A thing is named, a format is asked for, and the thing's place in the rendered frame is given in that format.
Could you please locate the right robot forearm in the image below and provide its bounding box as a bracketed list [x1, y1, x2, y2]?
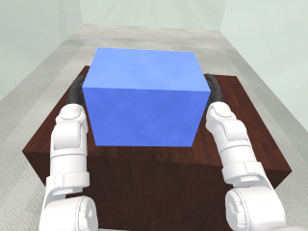
[205, 101, 286, 221]

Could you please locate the left robot upper arm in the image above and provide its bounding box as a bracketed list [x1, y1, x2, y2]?
[39, 195, 98, 231]

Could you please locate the carton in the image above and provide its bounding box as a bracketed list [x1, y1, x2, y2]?
[82, 47, 211, 147]

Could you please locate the left robot forearm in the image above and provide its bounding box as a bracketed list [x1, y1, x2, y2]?
[38, 103, 90, 231]

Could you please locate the robot left hand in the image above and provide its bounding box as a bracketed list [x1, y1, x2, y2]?
[66, 75, 87, 110]

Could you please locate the pedestal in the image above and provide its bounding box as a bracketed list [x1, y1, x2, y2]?
[22, 65, 292, 231]

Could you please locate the right robot upper arm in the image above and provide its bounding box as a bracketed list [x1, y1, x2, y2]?
[225, 186, 308, 231]

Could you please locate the robot right hand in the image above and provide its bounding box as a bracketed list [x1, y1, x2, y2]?
[205, 73, 223, 113]

